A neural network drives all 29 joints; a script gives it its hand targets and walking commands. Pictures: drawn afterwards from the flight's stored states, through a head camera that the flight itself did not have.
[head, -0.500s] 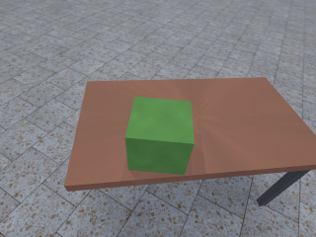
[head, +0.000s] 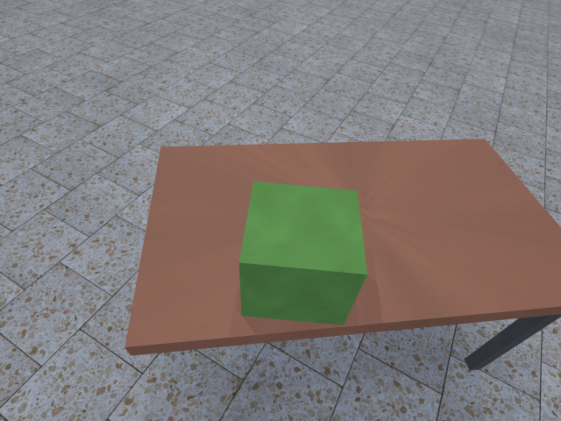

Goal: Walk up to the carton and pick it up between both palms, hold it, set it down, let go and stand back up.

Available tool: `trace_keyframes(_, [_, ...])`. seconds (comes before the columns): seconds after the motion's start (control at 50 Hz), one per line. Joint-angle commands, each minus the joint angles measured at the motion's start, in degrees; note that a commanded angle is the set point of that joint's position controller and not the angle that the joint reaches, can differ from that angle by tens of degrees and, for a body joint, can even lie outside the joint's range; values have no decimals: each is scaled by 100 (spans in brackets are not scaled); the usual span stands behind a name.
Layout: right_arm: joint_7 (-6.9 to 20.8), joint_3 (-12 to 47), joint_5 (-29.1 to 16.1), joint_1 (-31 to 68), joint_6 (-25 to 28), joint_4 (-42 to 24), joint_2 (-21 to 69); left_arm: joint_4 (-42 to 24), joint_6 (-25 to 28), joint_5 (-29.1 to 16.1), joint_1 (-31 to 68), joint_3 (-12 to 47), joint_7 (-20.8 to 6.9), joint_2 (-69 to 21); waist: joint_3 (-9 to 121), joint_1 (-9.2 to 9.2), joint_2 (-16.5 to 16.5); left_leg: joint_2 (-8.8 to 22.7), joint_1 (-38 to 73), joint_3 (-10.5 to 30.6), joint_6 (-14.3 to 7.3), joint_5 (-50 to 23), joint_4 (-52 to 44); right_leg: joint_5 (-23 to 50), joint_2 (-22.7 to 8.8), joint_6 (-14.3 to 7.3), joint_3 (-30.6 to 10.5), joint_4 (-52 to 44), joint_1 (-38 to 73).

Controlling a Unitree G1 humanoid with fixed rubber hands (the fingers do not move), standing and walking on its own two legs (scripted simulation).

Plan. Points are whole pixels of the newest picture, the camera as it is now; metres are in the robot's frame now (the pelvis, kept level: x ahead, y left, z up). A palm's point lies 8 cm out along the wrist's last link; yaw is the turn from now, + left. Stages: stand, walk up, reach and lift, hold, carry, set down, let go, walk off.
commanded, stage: walk up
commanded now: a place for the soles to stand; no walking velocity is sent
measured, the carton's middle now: (298, 253) +0.46 -0.03 -0.09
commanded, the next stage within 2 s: none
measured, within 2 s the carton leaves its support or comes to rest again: neither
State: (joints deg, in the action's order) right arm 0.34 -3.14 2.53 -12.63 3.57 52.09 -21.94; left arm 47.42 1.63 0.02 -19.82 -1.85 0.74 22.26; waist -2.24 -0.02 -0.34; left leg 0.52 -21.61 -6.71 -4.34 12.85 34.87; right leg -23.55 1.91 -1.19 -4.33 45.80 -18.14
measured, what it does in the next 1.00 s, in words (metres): steps on the spot: right foot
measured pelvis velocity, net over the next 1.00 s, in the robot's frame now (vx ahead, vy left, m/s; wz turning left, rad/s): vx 0.04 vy -0.04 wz -0.01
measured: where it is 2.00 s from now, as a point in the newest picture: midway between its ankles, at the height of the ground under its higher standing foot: outside the picture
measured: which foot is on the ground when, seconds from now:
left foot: down 0.00-1.00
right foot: up 0.00-0.40, down 0.42-1.00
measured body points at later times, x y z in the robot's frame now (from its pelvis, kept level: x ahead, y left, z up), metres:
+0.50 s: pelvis +0.03 -0.03 +0.00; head +0.03 -0.02 +0.45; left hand +0.12 +0.28 -0.11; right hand +0.12 -0.35 -0.10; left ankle +0.06 +0.07 -0.73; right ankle +0.05 -0.16 -0.73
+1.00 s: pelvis +0.04 -0.04 +0.01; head +0.04 -0.03 +0.46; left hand +0.17 +0.26 -0.10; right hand +0.12 -0.35 -0.11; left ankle +0.06 +0.07 -0.73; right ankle +0.05 -0.16 -0.73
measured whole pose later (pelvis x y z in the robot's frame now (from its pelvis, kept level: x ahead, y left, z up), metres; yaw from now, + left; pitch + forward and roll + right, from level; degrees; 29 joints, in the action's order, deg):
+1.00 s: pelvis +0.04 -0.04 +0.01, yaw +0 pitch -1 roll +1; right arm 1.0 -3.1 2.5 -9.7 1.4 57.2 -21.8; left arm 49.8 1.4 0.0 -7.4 1.7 0.6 22.2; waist -0.9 -0.1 -1.3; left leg 0.5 -15.5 -6.8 -1.5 14.1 30.2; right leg -16.1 0.9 0.1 -4.4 33.0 -16.3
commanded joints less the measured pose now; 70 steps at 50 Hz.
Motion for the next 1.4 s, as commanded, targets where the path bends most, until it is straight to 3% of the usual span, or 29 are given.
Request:
trace_keyframes(0.0, [-164, -371, -138, -226, 145, -187, -1361, 156, -84, 73, -268, -310, -26, 1229, -119, -7, 237, 1861, 1254, 2481, 486, 1990, -2491, -129, -282, -66, -267, 896, -1335])
trace_keyframes(0.02, [-173, -366, -124, -161, 150, -155, -1357, 238, -96, 70, -363, -294, -64, 1127, -155, -32, 434, 1646, 1133, 2198, 689, 1886, -2581, 71, -287, -43, -289, 841, -1205])
trace_keyframes(0.06, [-160, -322, -134, -81, 158, -129, -1294, 363, -129, 64, -363, -297, -87, 1067, -142, -5, 560, 1449, 1065, 1825, 828, 1420, -2552, 436, -281, 84, -291, 736, -1048])
trace_keyframes(0.12, [-155, -263, -173, -126, 136, -154, -1177, 416, -163, 57, -165, -291, -53, 992, 201, 50, 546, 1271, 1543, 1374, 774, 56, -2135, 595, -286, 183, -164, 455, -936])
trace_keyframes(0.2, [-149, -256, -176, -246, 65, -199, -1172, 231, -160, 44, 237, -234, 30, 945, 496, 163, 666, 1317, 2039, 1167, 382, -1477, -1536, 284, -378, 171, 105, -92, -890])
trace_keyframes(0.26, [-145, -249, -172, -166, 18, -264, -1219, 122, -96, 30, 398, -191, 90, 922, 626, 170, 704, 1471, 2016, 1170, -11, -1965, -1144, 4, -454, 91, 243, -694, -585])
trace_keyframes(0.3, [-117, -238, -178, -24, -20, -303, -1250, 150, -38, 33, 350, -189, 114, 939, 583, 119, 755, 1518, 1642, 1191, -127, -1922, -1040, -4, -411, 42, 304, -958, -240])
trace_keyframes(0.34, [-78, -213, -207, 247, -64, -349, -1238, 255, 29, 66, 165, -181, 127, 925, 503, -65, 550, 1445, 1008, 1019, -141, -1118, -918, 868, -416, -28, 288, -1741, 445])
trace_keyframes(0.36, [-59, -160, -222, 337, -94, -342, -1112, 277, 69, 108, 167, -201, 133, 984, 445, -101, 418, 1289, 656, 974, -42, -453, -844, 1217, -481, -90, -18, -1952, 713])
trace_keyframes(0.38, [-42, -115, -238, 390, -118, -363, -959, 288, 95, 149, 281, -219, 128, 1105, 325, -39, 75, 1001, 396, 815, 120, 309, -695, 1427, -738, -234, -639, -2051, 683])
trace_keyframes(0.4, [-41, -80, -255, 422, -153, -331, -834, 205, 96, 143, 655, -195, 119, 1169, -4, 146, -235, 729, 365, 730, 282, 899, -700, 1197, -1067, -374, -1275, -2330, 165])
trace_keyframes(0.42, [-26, -81, -254, 385, -180, -262, -835, 117, 107, 144, 1004, -162, 102, 1205, -272, 278, -251, 597, 505, 762, 338, 1190, -832, 437, -1201, -454, -1557, -2568, -400])
trace_keyframes(0.44, [-17, -118, -231, 298, -193, -130, -921, 108, 101, 109, 1249, -145, 66, 1251, -437, 335, -185, 528, 927, 912, 263, 1361, -1062, -199, -1099, -458, -1391, -2542, -941])
trace_keyframes(0.5, [14, -164, -176, 445, -101, -44, -1184, 285, 168, 79, 984, -44, 26, 1077, -11, 155, -179, 879, 1095, 1165, 143, 965, -1259, 625, -705, -240, -833, -2324, -333])
trace_keyframes(0.56, [21, -108, -212, 473, -83, -12, -1025, 319, 232, 71, 1061, -54, 33, 1162, 535, 152, -402, 635, 1283, 701, 231, 48, -833, 1716, -925, -268, -1057, -2284, 178])
trace_keyframes(0.64, [8, -82, -236, 506, -93, 100, -1012, 338, 233, 38, 1215, -12, 67, 1148, 615, 131, -292, 728, 1448, 686, 250, -675, -820, 2583, -931, -240, -936, -2108, 333])
trace_keyframes(0.88, [22, -39, -189, 669, -93, 302, -1056, 439, 164, 49, 1582, 66, 43, 1047, 548, 101, -133, 845, 1425, 829, 212, -315, -1181, 1665, -817, -194, -836, -2315, 245])
trace_keyframes(1.14, [24, -17, -161, 730, -72, 381, -1021, 581, 156, 59, 1582, 74, 13, 1031, 669, 71, -33, 882, 1531, 853, 214, -407, -1327, 1653, -774, -133, -740, -2446, 399])
trace_keyframes(1.16, [-80, -188, -145, 184, 53, 400, -1448, 382, 16, 267, 1434, -103, -108, 1220, 811, 198, -405, 1149, 1792, 1296, -8, 498, -1512, 877, -482, -232, -574, -1993, -41])
trace_keyframes(1.2, [-189, -316, -82, -15, 116, 425, -1828, 326, -128, 299, 1450, -98, -188, 1087, 372, 209, 278, 2059, 1788, 2222, -570, 1516, -2125, -137, -293, -125, -121, -1065, -824])
trace_keyframes(1.22, [-199, -355, -56, 79, 142, 360, -1883, 310, -162, 322, 1325, -122, -219, 1117, 270, 157, 390, 2374, 1583, 2493, -784, 1643, -2263, -394, -434, -70, -103, -579, -915])
trace_keyframes(1.24, [-205, -380, -33, 139, 164, 303, -1898, 284, -177, 324, 1226, -173, -251, 1164, 193, 111, 388, 2453, 1421, 2562, -866, 1747, -2317, -474, -514, -54, -168, -288, -933])
trace_keyframes(1.26, [-206, -388, -25, 191, 175, 258, -1871, 289, -185, 329, 1089, -217, -288, 1190, 145, 64, 330, 2399, 1303, 2443, -843, 1798, -2322, -488, -549, -42, -184, -221, -880])
trace_keyframes(1.3, [-206, -370, -38, 250, 167, 164, -1780, 271, -155, 331, 886, -250, -350, 1117, 252, -10, 376, 2110, 1356, 1902, -653, 1138, -1953, -422, -566, -71, -135, -812, -592])
trace_keyframes(1.34, [-200, -343, -66, 343, 134, 128, -1698, 306, -121, 330, 689, -292, -350, 1035, 432, -130, 418, 1720, 1204, 1349, -332, 524, -1439, 195, -420, -146, -28, -1670, 37])
trace_keyframes(1.36, [-194, -310, -95, 323, 107, 126, -1589, 315, -104, 338, 650, -313, -328, 1059, 500, -137, 294, 1478, 1149, 1062, -141, 248, -1101, 678, -405, -196, -155, -2057, 266])
trace_keyframes(1.38, [-149, -224, -151, 404, 77, 89, -1296, 345, -23, 301, 693, -291, -258, 1157, 627, -107, -127, 984, 908, 543, 163, 173, -583, 1191, -694, -307, -693, -2472, 614])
